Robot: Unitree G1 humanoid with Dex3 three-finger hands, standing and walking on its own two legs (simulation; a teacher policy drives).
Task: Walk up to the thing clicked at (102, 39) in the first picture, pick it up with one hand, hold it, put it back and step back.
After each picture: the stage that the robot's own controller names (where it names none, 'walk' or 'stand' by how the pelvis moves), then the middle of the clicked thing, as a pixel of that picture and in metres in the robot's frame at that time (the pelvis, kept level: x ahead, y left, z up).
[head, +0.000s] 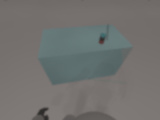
stand; (102, 38) +0.93 -0.09 -0.07
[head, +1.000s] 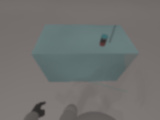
walk; (103, 40) +0.83 -0.07 -0.04
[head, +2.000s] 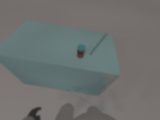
walk; (80, 51) +0.58 +0.12 -0.03
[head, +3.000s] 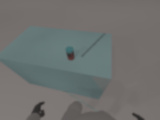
stand; (70, 53) +0.54 +0.22 -0.02
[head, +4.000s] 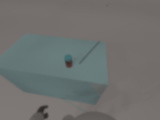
walk; (68, 61) +0.52 +0.22 -0.06
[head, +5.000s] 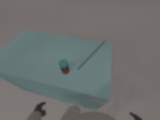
stand; (64, 67) +0.40 +0.23 -0.04
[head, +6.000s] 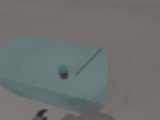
stand; (63, 72) +0.38 +0.22 -0.07
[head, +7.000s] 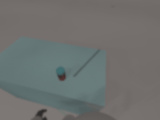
stand; (61, 74) +0.37 +0.24 -0.07
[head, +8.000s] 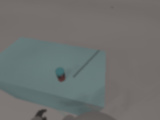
stand; (60, 74) +0.37 +0.24 -0.07
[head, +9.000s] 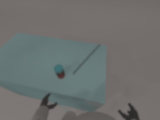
rise first; (59, 72) +0.37 +0.25 -0.06
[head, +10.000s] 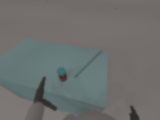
rise first; (62, 74) +0.36 +0.25 -0.06
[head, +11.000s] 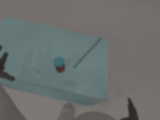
go down; (59, 65) +0.39 +0.22 -0.02
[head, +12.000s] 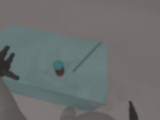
go down; (59, 68) +0.37 +0.23 -0.02
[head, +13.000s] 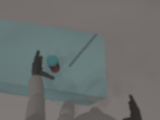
close in; (53, 64) +0.38 +0.24 +0.01
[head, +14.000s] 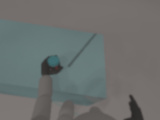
close; (55, 65) +0.37 +0.23 +0.02
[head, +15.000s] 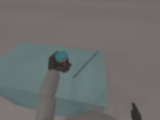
lift; (63, 62) +0.33 +0.18 +0.17
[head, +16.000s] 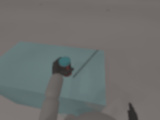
hold; (65, 67) +0.34 +0.17 +0.11
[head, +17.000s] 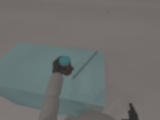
hold; (66, 66) +0.34 +0.17 +0.12
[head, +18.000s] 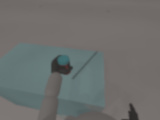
hold; (64, 65) +0.34 +0.17 +0.13
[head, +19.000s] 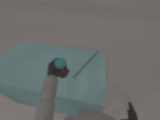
crouch; (61, 68) +0.32 +0.20 +0.11
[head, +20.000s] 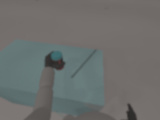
lower; (58, 61) +0.38 +0.23 +0.11
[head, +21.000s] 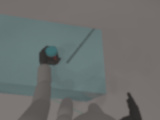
lower; (53, 56) +0.43 +0.23 +0.03
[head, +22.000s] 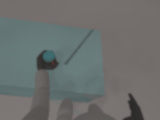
lower; (51, 60) +0.40 +0.24 +0.03
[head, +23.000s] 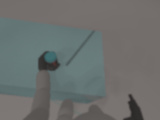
lower; (52, 61) +0.39 +0.24 +0.02
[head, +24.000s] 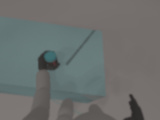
lower; (52, 61) +0.40 +0.24 +0.03
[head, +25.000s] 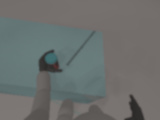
open; (52, 62) +0.39 +0.23 +0.02
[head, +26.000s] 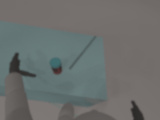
sink last; (56, 66) +0.37 +0.22 +0.00
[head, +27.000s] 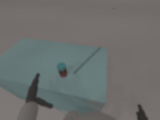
stand; (62, 70) +0.40 +0.25 -0.02
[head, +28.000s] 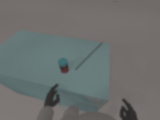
stand; (63, 66) +0.40 +0.23 +0.00
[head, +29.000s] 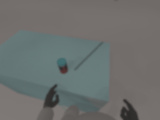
stand; (62, 66) +0.40 +0.24 +0.01
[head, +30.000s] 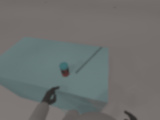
stand; (64, 69) +0.40 +0.23 -0.03
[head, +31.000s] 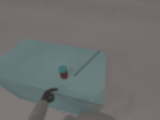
stand; (63, 72) +0.40 +0.23 -0.06
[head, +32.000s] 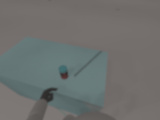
stand; (63, 72) +0.40 +0.24 -0.07
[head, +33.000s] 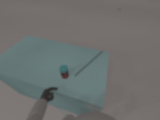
stand; (64, 72) +0.40 +0.23 -0.07
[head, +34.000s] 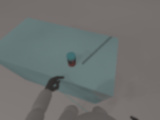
walk; (71, 59) +0.45 +0.16 -0.04
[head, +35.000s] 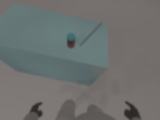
walk; (71, 41) +0.61 +0.22 -0.05
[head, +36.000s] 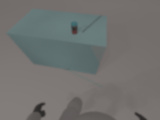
walk; (74, 28) +0.86 +0.27 -0.04
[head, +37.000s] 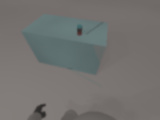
stand; (79, 30) +1.00 +0.22 -0.05
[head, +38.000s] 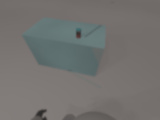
stand; (78, 33) +1.00 +0.22 -0.07
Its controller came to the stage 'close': yes
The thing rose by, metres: 0.21
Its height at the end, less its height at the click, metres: +0.00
